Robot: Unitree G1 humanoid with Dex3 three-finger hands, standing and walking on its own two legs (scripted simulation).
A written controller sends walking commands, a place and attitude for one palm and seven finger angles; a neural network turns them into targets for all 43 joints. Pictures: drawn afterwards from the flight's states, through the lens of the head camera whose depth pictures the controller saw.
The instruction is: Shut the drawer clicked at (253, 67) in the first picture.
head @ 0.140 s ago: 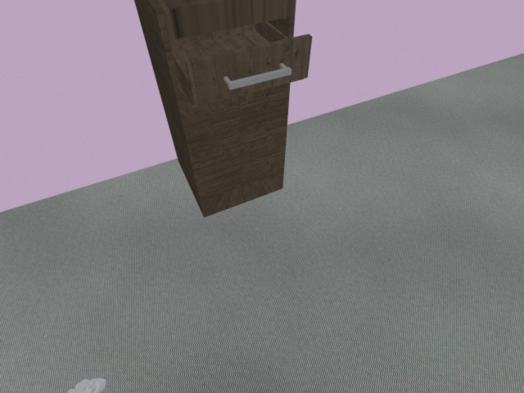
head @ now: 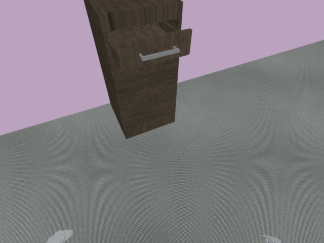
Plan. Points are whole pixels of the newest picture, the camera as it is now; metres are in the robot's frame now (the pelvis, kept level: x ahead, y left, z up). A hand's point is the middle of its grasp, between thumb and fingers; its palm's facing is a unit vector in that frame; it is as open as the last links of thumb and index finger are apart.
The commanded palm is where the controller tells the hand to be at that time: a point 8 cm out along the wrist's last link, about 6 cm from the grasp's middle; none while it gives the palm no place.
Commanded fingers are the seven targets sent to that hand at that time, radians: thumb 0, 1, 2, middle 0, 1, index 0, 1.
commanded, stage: stand and wait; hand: left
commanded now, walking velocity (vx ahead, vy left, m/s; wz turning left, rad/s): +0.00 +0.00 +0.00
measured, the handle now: (159, 52) +0.93 +0.08 +0.00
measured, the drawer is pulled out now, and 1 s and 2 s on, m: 0.15 0.15 0.15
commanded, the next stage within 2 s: look at it before walking up in 0.68 s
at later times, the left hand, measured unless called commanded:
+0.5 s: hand out of the picture +0.05 +0.23 -0.15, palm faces -0.03 -0.94 -0.34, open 7.4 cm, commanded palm none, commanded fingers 0.00 0.90 0.90 -0.20 -0.30 -0.20 -0.30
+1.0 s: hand out of the picture +0.05 +0.23 -0.15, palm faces -0.04 -0.94 -0.33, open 7.4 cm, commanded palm none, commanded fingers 0.00 0.90 0.90 -0.20 -0.30 -0.20 -0.30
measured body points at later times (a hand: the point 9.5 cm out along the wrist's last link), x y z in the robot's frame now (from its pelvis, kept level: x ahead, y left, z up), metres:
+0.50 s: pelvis -0.01 -0.02 +0.01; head -0.01 -0.02 +0.46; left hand +0.05 +0.28 -0.13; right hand +0.06 -0.31 -0.13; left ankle -0.02 +0.12 -0.74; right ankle -0.02 -0.13 -0.74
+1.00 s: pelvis -0.03 -0.01 +0.01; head -0.03 -0.02 +0.46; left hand +0.06 +0.27 -0.12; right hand +0.04 -0.31 -0.13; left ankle -0.02 +0.12 -0.74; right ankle -0.02 -0.13 -0.74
